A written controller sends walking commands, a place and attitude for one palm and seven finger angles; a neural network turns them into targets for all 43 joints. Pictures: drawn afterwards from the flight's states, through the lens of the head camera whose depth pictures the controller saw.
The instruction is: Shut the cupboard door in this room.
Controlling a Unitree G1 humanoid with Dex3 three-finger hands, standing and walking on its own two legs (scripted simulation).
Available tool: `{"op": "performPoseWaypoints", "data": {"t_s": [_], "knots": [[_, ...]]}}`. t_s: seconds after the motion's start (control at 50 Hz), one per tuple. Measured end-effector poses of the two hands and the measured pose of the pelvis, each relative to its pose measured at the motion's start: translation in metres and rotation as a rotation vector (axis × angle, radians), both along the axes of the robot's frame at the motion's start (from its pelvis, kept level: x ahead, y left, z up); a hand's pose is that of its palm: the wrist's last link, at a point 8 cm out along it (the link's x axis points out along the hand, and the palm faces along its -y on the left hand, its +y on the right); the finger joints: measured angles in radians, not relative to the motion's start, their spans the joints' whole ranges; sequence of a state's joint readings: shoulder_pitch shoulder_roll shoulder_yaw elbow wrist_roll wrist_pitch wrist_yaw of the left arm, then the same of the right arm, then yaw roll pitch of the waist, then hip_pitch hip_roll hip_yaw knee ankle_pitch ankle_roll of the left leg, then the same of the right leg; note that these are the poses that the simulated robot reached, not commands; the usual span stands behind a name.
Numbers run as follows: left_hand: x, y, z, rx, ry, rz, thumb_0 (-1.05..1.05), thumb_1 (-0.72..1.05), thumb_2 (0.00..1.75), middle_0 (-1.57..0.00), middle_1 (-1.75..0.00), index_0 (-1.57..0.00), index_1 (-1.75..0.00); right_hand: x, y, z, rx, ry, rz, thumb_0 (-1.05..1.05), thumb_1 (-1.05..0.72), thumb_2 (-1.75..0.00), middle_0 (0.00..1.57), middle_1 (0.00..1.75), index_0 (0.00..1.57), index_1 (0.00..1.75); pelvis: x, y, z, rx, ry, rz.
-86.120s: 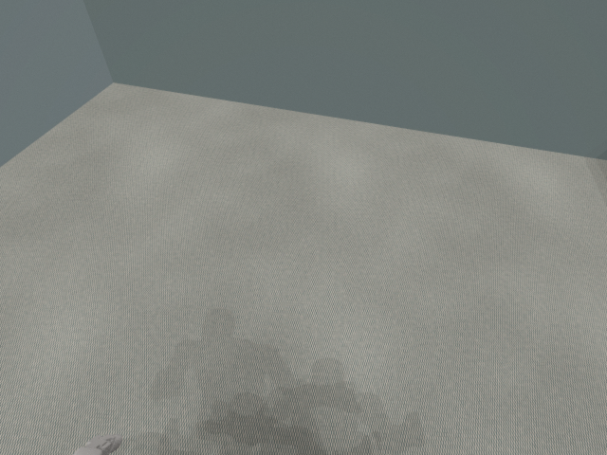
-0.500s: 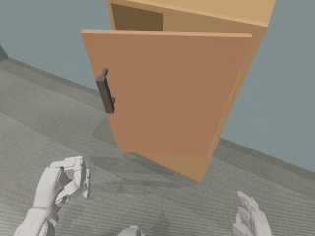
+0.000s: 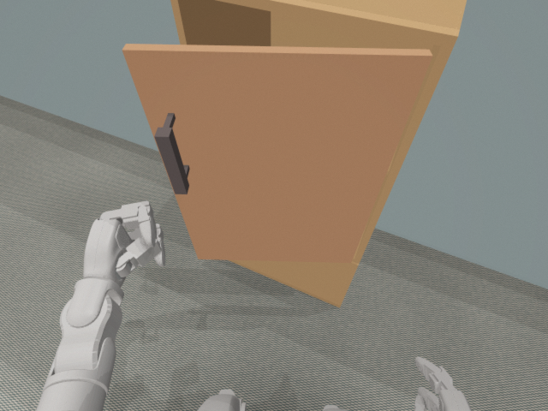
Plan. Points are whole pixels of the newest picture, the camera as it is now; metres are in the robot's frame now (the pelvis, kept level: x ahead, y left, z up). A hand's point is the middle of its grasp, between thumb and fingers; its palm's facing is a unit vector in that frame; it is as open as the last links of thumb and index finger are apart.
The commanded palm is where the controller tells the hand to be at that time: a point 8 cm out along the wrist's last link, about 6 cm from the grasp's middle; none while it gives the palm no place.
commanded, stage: bring the fist close to the handle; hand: left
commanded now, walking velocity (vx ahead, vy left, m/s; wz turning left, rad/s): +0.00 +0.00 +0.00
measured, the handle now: (176, 155) +0.50 +0.19 +0.07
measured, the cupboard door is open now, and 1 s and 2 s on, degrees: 23 23 8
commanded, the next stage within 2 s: push the door shut along its arc in 0.84 s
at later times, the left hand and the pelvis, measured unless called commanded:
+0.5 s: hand (183, 196) +0.42 +0.16 +0.07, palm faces +0.01 -1.00 +0.00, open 3.1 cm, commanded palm +0.39 +0.21 +0.08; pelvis +0.00 +0.01 +0.00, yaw -1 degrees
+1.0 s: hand (189, 195) +0.42 +0.16 +0.07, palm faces -0.01 -1.00 -0.01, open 3.1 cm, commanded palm +0.40 +0.21 +0.08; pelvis -0.01 +0.00 -0.01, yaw -1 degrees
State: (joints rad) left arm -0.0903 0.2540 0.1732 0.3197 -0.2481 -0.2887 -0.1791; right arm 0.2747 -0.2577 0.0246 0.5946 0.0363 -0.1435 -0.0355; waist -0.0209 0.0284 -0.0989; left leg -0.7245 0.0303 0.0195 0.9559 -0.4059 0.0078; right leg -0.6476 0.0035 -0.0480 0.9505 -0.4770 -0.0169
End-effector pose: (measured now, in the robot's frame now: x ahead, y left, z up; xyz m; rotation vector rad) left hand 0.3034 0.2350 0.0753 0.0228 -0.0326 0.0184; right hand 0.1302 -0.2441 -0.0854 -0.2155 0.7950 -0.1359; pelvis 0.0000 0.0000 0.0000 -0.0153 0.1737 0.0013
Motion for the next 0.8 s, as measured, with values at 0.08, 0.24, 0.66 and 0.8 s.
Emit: {"op": "performPoseWaypoints", "data": {"t_s": [0.08, 0.24, 0.66, 0.8], "knots": [[0.012, -0.007, -0.006, -0.003, 0.031, -0.036, 0.01, 0.91, 0.90, -1.30, -1.50, -1.30, -1.50, -0.005, 0.000, -0.003, -0.004, 0.028, -0.010, 0.01, -0.90, -0.90, 0.20, 0.30, 0.20, 0.30, 0.000, 0.004, 0.000, -0.004, 0.007, 0.001], [0.047, -0.017, -0.003, -0.013, 0.002, -0.023, 0.02, 0.90, 0.90, -1.30, -1.50, -1.30, -1.50, -0.013, 0.003, -0.008, -0.009, 0.070, -0.030, 0.01, -0.90, -0.90, 0.20, 0.30, 0.20, 0.30, -0.001, 0.007, -0.001, -0.003, 0.021, -0.008], [0.096, -0.021, -0.004, -0.015, 0.020, -0.007, 0.01, 0.90, 0.90, -1.30, -1.50, -1.30, -1.50, -0.070, -0.008, -0.023, 0.002, 0.251, -0.115, 0.01, -0.90, -0.90, 0.20, 0.30, 0.20, 0.30, -0.001, 0.007, -0.005, -0.002, 0.063, -0.027], [0.087, -0.012, -0.006, -0.011, 0.036, 0.015, 0.01, 0.90, 0.90, -1.30, -1.50, -1.30, -1.50, -0.073, -0.010, -0.022, 0.004, 0.262, -0.119, 0.01, -0.91, -0.90, 0.20, 0.30, 0.20, 0.30, -0.003, 0.005, -0.002, -0.003, 0.050, -0.023]]}}
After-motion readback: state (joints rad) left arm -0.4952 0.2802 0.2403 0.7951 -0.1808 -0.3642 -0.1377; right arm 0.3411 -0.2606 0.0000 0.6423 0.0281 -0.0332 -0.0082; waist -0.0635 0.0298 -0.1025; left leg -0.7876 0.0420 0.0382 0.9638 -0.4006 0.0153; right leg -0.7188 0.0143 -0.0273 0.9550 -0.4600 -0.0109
